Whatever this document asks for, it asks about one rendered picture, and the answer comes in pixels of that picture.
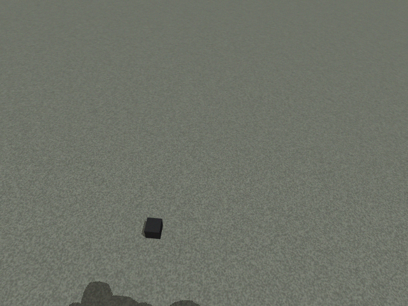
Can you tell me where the cube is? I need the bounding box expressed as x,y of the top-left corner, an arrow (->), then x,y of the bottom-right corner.
144,217 -> 163,239

